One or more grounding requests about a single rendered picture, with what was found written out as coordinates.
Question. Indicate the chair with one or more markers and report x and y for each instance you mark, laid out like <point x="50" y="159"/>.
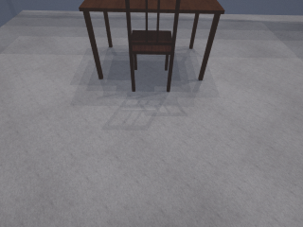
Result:
<point x="152" y="42"/>

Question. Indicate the table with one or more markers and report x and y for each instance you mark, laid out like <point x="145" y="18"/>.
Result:
<point x="196" y="7"/>

